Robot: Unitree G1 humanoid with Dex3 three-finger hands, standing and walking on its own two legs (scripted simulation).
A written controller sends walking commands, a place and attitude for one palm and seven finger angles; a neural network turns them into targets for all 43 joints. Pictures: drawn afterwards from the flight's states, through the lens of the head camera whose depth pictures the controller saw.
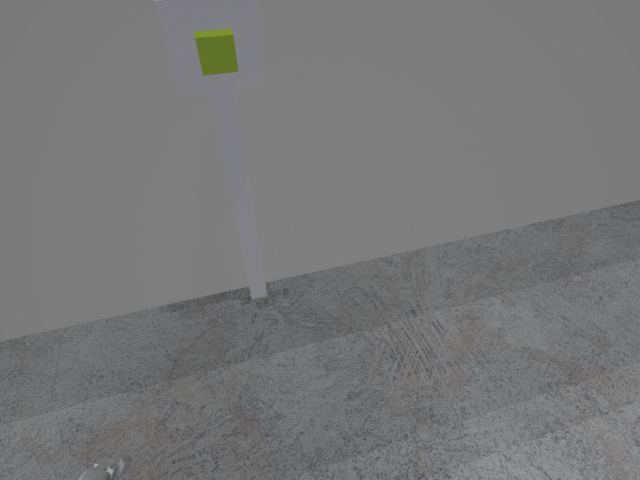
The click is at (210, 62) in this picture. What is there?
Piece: button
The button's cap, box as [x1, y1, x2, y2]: [194, 29, 238, 74]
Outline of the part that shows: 230,29 194,32 203,74 238,71 233,36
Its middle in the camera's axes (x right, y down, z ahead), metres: -0.20 -0.36 +0.75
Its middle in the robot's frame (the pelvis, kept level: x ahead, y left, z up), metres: +0.82 +0.25 +0.16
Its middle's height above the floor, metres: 0.93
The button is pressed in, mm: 0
